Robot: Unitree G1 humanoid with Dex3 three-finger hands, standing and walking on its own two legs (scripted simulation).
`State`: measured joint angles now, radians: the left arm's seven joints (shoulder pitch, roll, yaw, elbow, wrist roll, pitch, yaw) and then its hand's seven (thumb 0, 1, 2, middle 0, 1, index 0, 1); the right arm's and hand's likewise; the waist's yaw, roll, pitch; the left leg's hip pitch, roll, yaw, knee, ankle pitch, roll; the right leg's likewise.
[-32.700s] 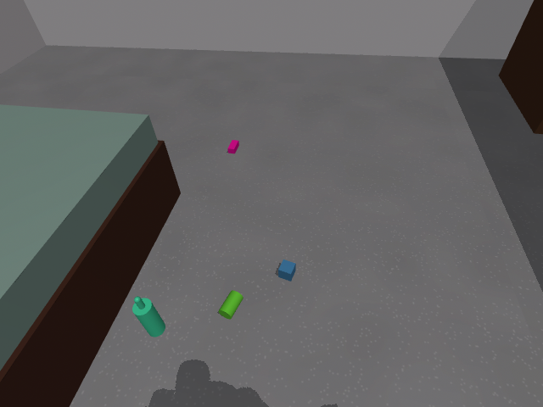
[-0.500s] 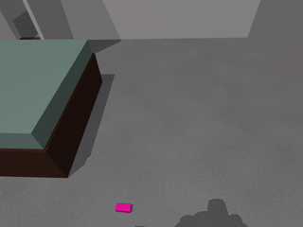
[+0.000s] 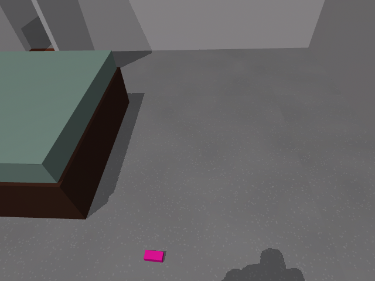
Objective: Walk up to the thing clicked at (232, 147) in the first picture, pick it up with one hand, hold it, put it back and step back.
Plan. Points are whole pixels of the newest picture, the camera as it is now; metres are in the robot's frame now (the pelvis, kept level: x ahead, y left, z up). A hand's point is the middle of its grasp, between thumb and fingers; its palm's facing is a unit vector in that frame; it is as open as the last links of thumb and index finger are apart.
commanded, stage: stand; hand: left
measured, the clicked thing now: (154, 256) +0.44 +0.23 -0.77
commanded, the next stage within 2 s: walk up in 0.22 s
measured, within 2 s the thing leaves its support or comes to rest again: neither
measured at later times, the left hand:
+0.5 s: hand out of the picture +0.06 +0.28 -0.17, palm faces -0.01 -0.92 -0.39, open 7.4 cm
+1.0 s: hand out of the picture -0.04 +0.30 -0.18, palm faces -0.09 -0.90 -0.42, open 7.4 cm
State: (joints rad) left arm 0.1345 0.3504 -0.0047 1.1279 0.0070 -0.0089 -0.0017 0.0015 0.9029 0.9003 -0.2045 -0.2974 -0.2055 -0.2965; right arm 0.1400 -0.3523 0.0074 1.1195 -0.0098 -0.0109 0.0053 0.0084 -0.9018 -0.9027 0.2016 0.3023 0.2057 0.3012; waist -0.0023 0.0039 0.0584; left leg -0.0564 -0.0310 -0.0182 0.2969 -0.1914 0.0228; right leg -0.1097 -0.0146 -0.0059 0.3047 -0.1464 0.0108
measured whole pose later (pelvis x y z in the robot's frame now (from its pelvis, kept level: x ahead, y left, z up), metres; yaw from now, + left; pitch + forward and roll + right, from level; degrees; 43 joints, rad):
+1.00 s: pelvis -0.17 +0.02 -0.04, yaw -4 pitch -1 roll +0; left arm 0.12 0.41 0.10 0.84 0.03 0.07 0.00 0.00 0.90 0.90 -0.20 -0.30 -0.20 -0.30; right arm 0.13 -0.39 -0.05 0.83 -0.02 0.02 -0.04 0.01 -0.90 -0.90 0.21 0.30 0.21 0.30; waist 0.00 -0.01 0.22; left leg -0.39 0.08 0.02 0.75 -0.33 -0.03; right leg -0.27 0.03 0.08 0.70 -0.41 0.00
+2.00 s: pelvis -0.35 -0.02 -0.01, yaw -1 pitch -3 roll +0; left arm 0.30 0.36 0.08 0.91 0.03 -0.04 0.00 0.00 0.90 0.90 -0.21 -0.30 -0.21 -0.30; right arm 0.29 -0.40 -0.05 0.95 -0.03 0.03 0.03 0.01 -0.90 -0.90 0.20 0.30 0.20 0.30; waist 0.02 0.06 0.07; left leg -0.35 0.00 -0.07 0.73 -0.39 -0.01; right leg -0.11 -0.01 -0.03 0.49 -0.33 -0.01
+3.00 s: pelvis -0.32 -0.01 -0.01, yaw +0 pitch -3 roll +0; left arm 0.06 0.36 0.03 1.08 0.00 -0.01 -0.01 0.00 0.90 0.90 -0.20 -0.30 -0.21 -0.30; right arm 0.11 -0.34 -0.01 1.09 -0.02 -0.01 0.01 0.01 -0.90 -0.90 0.20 0.30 0.21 0.30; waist 0.01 -0.01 0.07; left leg -0.14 -0.01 -0.03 0.43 -0.23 0.00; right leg -0.18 -0.04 -0.02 0.42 -0.18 0.02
